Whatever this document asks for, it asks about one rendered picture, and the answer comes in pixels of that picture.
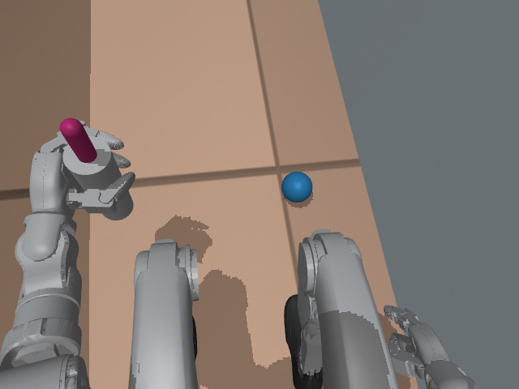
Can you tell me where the left robot arm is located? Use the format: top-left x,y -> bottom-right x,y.
0,212 -> 91,389

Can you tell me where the right robot arm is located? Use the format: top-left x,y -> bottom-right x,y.
424,360 -> 478,389

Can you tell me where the right robot foot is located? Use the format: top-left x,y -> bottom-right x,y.
284,294 -> 323,389

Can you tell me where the left robot hand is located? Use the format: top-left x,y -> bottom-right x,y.
29,121 -> 135,219

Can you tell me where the right robot hand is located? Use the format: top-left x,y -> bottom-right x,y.
384,306 -> 451,380

